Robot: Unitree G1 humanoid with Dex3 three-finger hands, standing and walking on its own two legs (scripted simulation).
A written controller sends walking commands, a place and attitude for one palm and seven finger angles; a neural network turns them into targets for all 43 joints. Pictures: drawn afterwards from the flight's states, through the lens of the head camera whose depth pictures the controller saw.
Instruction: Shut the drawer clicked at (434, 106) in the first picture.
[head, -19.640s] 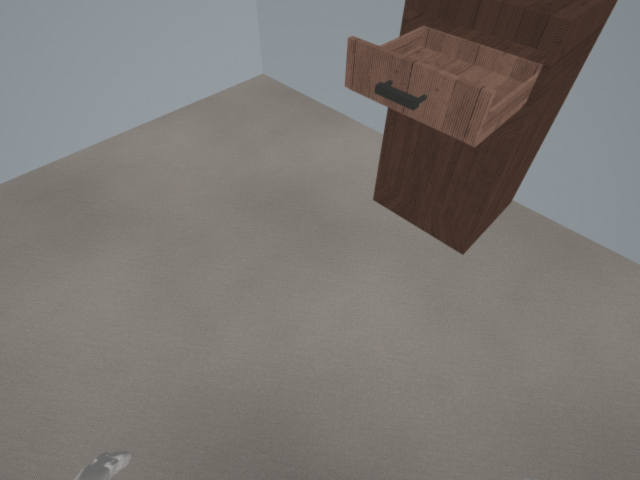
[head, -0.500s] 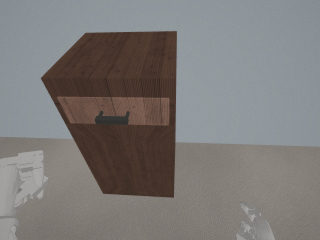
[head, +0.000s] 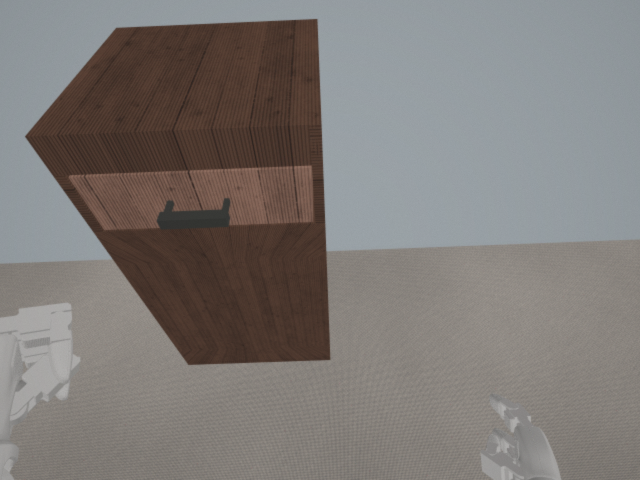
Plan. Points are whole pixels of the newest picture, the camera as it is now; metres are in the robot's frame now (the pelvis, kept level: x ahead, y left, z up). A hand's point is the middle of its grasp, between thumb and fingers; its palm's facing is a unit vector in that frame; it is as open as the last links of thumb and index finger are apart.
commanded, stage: step back with the hand held close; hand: left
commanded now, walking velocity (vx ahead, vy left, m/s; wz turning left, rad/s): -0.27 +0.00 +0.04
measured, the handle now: (196, 211) +0.56 +0.27 -0.03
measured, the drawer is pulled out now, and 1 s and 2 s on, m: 0.00 0.00 0.00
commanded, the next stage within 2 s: stop stepping back and stand still in 0.98 s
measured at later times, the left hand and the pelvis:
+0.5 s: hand out of the picture +0.10 +0.27 +0.15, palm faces +0.39 -0.78 -0.48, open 3.2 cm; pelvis -0.08 +0.02 -0.02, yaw +2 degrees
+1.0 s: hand out of the picture +0.06 +0.22 +0.15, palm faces +0.24 -0.83 -0.51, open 3.2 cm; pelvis -0.15 +0.00 -0.01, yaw +0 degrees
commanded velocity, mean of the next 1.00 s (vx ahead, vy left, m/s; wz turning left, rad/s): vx -0.34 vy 0.00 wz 0.01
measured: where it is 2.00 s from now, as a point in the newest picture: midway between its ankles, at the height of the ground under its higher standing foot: outside the picture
